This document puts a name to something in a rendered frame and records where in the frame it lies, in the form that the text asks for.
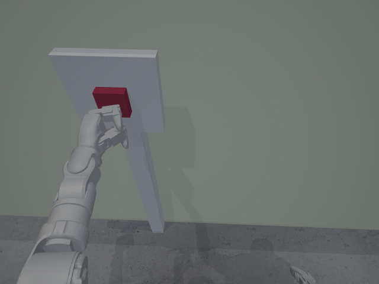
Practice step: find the robot right hand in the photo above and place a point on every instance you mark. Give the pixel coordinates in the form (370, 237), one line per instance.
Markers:
(301, 276)

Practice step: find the left robot forearm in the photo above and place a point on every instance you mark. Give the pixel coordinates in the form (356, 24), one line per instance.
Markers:
(67, 226)

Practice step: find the button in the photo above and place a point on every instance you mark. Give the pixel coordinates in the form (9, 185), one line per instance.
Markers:
(105, 96)

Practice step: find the panel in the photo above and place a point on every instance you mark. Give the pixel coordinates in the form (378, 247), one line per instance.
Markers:
(81, 70)

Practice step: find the robot left upper arm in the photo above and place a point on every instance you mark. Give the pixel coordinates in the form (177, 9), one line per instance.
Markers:
(64, 267)

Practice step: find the robot left hand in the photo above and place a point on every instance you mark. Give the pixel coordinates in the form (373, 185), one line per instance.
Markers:
(93, 133)

